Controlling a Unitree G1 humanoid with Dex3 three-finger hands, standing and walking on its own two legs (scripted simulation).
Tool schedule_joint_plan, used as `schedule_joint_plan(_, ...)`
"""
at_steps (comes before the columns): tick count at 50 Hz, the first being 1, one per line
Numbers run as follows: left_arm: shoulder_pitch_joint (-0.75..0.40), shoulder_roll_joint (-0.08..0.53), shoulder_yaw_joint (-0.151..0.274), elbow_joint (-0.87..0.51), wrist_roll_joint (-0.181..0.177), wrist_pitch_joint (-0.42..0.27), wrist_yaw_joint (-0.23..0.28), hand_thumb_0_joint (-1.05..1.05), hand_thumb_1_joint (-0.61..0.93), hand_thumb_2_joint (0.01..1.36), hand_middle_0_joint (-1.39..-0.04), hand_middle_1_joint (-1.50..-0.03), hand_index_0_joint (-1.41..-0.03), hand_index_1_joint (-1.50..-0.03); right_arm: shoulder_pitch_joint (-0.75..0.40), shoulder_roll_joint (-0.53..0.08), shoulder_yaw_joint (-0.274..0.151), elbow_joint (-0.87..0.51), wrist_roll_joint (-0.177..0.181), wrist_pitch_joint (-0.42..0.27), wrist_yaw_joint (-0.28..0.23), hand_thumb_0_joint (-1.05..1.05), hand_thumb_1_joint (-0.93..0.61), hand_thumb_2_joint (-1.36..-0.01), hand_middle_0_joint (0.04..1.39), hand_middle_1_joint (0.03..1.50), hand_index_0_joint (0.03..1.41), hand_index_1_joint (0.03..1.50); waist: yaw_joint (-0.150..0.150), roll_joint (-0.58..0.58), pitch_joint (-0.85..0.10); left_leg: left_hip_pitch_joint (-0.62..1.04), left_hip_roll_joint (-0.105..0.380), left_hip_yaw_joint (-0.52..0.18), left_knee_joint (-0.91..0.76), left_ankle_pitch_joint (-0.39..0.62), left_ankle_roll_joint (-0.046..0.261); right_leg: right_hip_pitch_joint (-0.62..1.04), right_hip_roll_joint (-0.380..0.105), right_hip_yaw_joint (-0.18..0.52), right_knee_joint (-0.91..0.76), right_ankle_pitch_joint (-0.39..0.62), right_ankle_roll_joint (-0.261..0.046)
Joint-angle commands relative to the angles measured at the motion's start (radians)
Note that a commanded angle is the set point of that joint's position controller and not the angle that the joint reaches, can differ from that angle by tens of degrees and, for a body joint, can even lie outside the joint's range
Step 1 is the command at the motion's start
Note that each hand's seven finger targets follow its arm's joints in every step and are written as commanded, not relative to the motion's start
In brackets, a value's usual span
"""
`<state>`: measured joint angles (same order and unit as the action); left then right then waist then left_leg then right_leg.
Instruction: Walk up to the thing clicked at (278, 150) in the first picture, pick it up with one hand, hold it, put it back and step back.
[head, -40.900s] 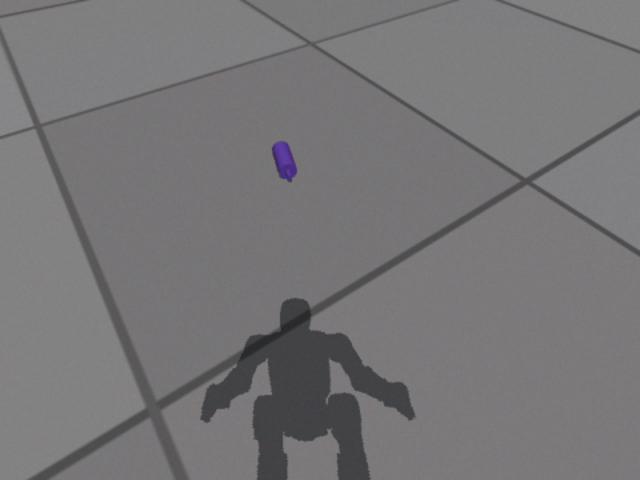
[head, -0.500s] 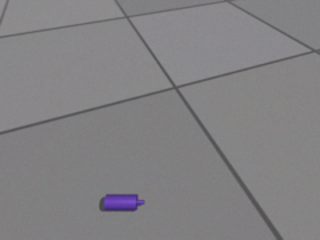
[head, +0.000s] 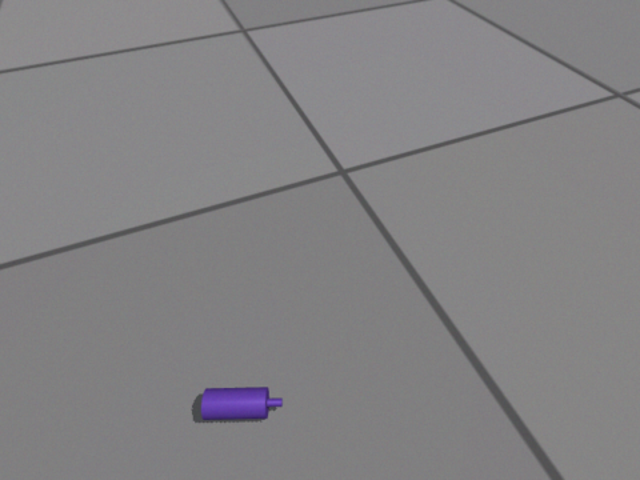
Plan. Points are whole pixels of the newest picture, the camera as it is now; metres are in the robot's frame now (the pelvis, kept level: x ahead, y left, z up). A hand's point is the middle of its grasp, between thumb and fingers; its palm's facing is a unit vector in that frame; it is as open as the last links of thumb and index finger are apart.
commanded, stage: stand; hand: left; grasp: from above
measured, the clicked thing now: (243, 403) +0.44 +0.24 -0.74
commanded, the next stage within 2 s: step back in 1.14 s
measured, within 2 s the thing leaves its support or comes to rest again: neither
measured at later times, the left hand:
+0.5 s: hand out of the picture +0.07 +0.24 -0.16, palm faces +0.01 -0.94 -0.33, open 7.4 cm
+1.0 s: hand out of the picture +0.08 +0.24 -0.16, palm faces -0.01 -0.94 -0.34, open 7.4 cm
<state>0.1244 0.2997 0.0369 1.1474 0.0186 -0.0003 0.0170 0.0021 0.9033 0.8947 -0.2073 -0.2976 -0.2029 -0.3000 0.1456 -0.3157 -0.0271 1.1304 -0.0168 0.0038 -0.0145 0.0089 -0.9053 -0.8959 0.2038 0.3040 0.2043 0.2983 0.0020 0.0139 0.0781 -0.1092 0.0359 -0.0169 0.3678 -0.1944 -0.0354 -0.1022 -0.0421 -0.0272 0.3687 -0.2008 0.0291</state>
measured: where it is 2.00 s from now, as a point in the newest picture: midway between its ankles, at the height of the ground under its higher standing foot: outside the picture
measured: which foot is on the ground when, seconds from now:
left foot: down 0.00-1.00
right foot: down 0.00-1.00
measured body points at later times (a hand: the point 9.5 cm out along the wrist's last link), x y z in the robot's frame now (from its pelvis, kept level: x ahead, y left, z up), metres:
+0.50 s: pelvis +0.00 +0.00 +0.00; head +0.01 -0.01 +0.45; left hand +0.07 +0.29 -0.13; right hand +0.07 -0.30 -0.14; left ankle +0.01 +0.14 -0.75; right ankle +0.00 -0.14 -0.75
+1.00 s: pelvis +0.00 -0.01 +0.00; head +0.01 -0.01 +0.45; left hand +0.08 +0.29 -0.13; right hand +0.07 -0.30 -0.14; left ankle +0.01 +0.14 -0.75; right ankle +0.00 -0.14 -0.75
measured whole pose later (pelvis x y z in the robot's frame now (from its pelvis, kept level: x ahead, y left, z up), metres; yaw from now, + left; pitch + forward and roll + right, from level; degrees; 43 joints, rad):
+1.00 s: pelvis +0.00 -0.01 +0.00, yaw -1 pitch -3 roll +0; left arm 0.11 0.33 0.02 1.14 0.01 -0.01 0.00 0.00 0.90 0.89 -0.21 -0.30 -0.20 -0.30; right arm 0.12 -0.33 -0.01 1.14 -0.01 0.00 0.00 0.01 -0.91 -0.90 0.20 0.30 0.20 0.30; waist 0.00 0.01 0.07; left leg -0.10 0.05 -0.01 0.33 -0.18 -0.05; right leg -0.11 -0.03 -0.02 0.35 -0.19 0.02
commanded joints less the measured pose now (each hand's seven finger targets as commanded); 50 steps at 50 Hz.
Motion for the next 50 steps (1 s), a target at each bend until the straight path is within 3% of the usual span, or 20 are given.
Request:
schedule_joint_plan(1, -0.037, 0.210, 0.032, -0.052, -0.002, -0.020, 0.008, 0.000, 0.900, 0.900, -0.200, -0.300, -0.200, -0.301, -0.033, -0.191, -0.025, -0.054, -0.003, -0.026, -0.009, 0.000, -0.900, -0.900, 0.200, 0.300, 0.200, 0.300, 0.005, -0.021, -0.060, -0.026, 0.074, -0.060, -0.072, 0.088, 0.046, 0.006, -0.079, 0.073, -0.080, 0.075, -0.034)
schedule_joint_plan(6, -0.037, 0.204, 0.030, -0.050, -0.002, -0.021, 0.009, 0.000, 0.900, 0.900, -0.200, -0.300, -0.200, -0.301, -0.039, -0.196, -0.024, -0.053, -0.001, -0.029, -0.011, 0.000, -0.900, -0.900, 0.200, 0.300, 0.200, 0.300, 0.005, -0.007, -0.094, 0.014, 0.085, -0.056, -0.057, 0.191, 0.046, 0.019, -0.085, 0.069, -0.060, 0.182, -0.038)
schedule_joint_plan(8, -0.042, 0.208, 0.030, -0.050, -0.005, -0.022, 0.008, 0.000, 0.900, 0.900, -0.200, -0.300, -0.200, -0.301, -0.031, -0.198, -0.023, -0.049, -0.001, -0.030, -0.011, 0.000, -0.900, -0.900, 0.200, 0.300, 0.200, 0.300, 0.001, -0.017, -0.092, 0.016, 0.083, -0.050, -0.058, 0.187, 0.044, 0.019, -0.085, 0.071, -0.064, 0.185, -0.037)
schedule_joint_plan(15, -0.041, 0.216, 0.028, -0.046, 0.000, -0.020, 0.005, 0.000, 0.900, 0.900, -0.200, -0.300, -0.200, -0.301, -0.046, -0.195, -0.021, -0.048, -0.002, -0.024, -0.005, 0.000, -0.900, -0.900, 0.200, 0.300, 0.200, 0.300, 0.004, -0.034, -0.035, -0.029, 0.077, -0.054, -0.087, 0.070, 0.042, -0.017, -0.074, 0.070, -0.094, 0.039, -0.035)
schedule_joint_plan(17, -0.052, 0.224, 0.031, -0.051, -0.002, -0.021, 0.003, 0.000, 0.900, 0.900, -0.200, -0.300, -0.200, -0.301, -0.039, -0.200, -0.021, -0.046, -0.002, -0.026, -0.005, 0.000, -0.900, -0.900, 0.200, 0.300, 0.200, 0.300, 0.000, -0.012, -0.046, -0.035, 0.076, -0.052, -0.088, 0.054, 0.042, -0.011, -0.077, 0.077, -0.095, 0.041, -0.035)
schedule_joint_plan(25, -0.053, 0.221, 0.027, -0.058, -0.005, -0.027, 0.002, 0.000, 0.900, 0.900, -0.200, -0.300, -0.200, -0.301, -0.057, -0.207, -0.021, -0.047, 0.002, -0.032, -0.005, 0.000, -0.900, -0.900, 0.200, 0.300, 0.200, 0.300, 0.001, -0.002, -0.103, 0.023, 0.090, -0.051, -0.068, 0.185, 0.043, 0.013, -0.087, 0.076, -0.072, 0.185, -0.040)
schedule_joint_plan(31, -0.061, 0.230, 0.024, -0.057, -0.006, -0.023, 0.000, 0.000, 0.900, 0.900, -0.200, -0.300, -0.200, -0.301, -0.054, -0.202, -0.017, -0.043, 0.001, -0.028, -0.002, 0.000, -0.900, -0.900, 0.200, 0.300, 0.200, 0.300, -0.004, -0.019, -0.071, -0.014, 0.085, -0.047, -0.088, 0.113, 0.038, -0.001, -0.079, 0.075, -0.079, 0.098, -0.040)
schedule_joint_plan(37, -0.057, 0.236, 0.022, -0.060, -0.006, -0.026, -0.002, 0.000, 0.900, 0.900, -0.200, -0.300, -0.200, -0.300, -0.051, -0.210, -0.019, -0.042, 0.001, -0.029, 0.000, 0.000, -0.900, -0.900, 0.200, 0.300, 0.200, 0.300, -0.002, -0.018, -0.077, -0.009, 0.089, -0.051, -0.089, 0.117, 0.040, -0.002, -0.084, 0.082, -0.082, 0.103, -0.042)
schedule_joint_plan(38, -0.055, 0.234, 0.022, -0.060, -0.006, -0.026, -0.002, 0.000, 0.900, 0.900, -0.200, -0.300, -0.200, -0.300, -0.047, -0.218, -0.019, -0.041, 0.001, -0.028, 0.001, 0.000, -0.900, -0.900, 0.200, 0.300, 0.200, 0.300, -0.002, -0.005, -0.077, -0.020, 0.086, -0.047, -0.092, 0.076, 0.043, -0.001, -0.083, 0.081, -0.088, 0.079, -0.040)
schedule_joint_plan(46, -0.056, 0.236, 0.019, -0.065, -0.005, -0.029, -0.004, 0.000, 0.900, 0.900, -0.200, -0.300, -0.200, -0.300, -0.060, -0.219, -0.020, -0.046, 0.001, -0.029, 0.002, 0.000, -0.900, -0.900, 0.200, 0.300, 0.200, 0.300, -0.001, -0.020, -0.093, 0.007, 0.093, -0.047, -0.081, 0.136, 0.041, -0.001, -0.084, 0.080, -0.079, 0.130, -0.042)
schedule_joint_plan(50, -0.059, 0.244, 0.020, -0.067, -0.007, -0.030, -0.003, 0.000, 0.900, 0.900, -0.200, -0.300, -0.200, -0.300, -0.050, -0.216, -0.019, -0.044, 0.000, -0.027, 0.004, 0.000, -0.900, -0.900, 0.200, 0.300, 0.200, 0.300, -0.004, -0.025, -0.080, -0.014, 0.085, -0.045, -0.090, 0.090, 0.040, -0.005, -0.084, 0.085, -0.093, 0.083, -0.041)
